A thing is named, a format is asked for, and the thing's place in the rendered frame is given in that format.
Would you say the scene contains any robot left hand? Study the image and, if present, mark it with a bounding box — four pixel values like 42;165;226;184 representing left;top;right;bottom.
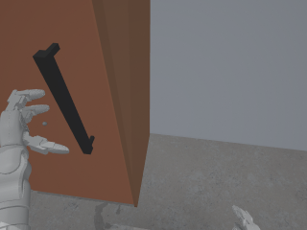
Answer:
0;89;70;155

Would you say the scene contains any handle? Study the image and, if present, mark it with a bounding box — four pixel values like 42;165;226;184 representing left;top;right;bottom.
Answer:
33;42;95;154

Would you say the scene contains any robot left forearm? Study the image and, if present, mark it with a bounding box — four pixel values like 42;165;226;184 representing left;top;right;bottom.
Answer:
0;144;32;230

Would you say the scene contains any wardrobe door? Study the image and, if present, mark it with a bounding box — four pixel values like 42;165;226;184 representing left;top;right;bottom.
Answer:
0;0;133;205

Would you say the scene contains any robot right hand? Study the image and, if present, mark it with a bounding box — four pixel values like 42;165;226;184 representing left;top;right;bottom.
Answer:
232;205;260;230

